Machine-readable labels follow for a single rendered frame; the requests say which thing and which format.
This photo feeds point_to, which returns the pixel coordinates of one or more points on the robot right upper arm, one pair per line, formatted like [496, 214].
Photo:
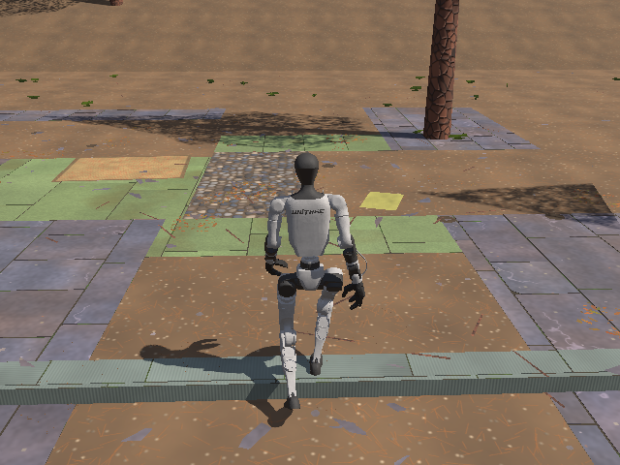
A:
[342, 219]

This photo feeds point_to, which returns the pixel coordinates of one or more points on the robot right shin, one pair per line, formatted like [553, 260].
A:
[321, 331]

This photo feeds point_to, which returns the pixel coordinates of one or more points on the left robot hand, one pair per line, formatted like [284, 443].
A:
[272, 271]

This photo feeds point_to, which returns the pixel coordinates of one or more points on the right robot forearm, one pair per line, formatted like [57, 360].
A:
[350, 255]

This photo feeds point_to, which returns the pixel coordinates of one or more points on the right robot hand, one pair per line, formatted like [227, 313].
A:
[358, 296]

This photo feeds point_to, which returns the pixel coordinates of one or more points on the robot left upper arm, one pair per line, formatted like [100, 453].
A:
[277, 206]

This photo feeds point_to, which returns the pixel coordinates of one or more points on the left robot forearm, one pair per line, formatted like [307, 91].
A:
[270, 253]

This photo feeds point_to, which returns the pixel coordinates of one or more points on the right robot thigh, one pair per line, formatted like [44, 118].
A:
[333, 282]

